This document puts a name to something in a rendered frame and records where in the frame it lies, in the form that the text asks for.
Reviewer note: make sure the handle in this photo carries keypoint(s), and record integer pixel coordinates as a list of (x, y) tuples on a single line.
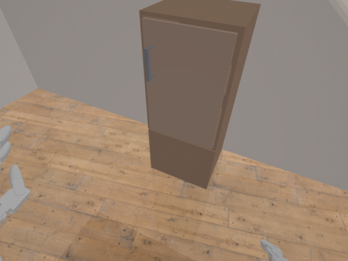
[(147, 62)]

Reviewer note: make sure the right robot hand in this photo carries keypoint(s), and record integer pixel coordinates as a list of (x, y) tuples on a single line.
[(275, 254)]

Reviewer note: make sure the left robot hand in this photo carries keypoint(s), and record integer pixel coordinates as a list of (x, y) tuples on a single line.
[(15, 197)]

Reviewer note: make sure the cupboard door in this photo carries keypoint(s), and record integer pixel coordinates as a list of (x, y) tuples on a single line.
[(191, 66)]

